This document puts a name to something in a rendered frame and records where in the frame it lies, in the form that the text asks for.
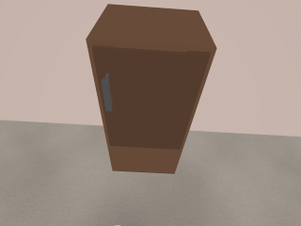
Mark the cupboard door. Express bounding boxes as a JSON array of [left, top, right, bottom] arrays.
[[92, 45, 210, 150]]

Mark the handle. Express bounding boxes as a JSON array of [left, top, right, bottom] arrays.
[[101, 73, 113, 112]]

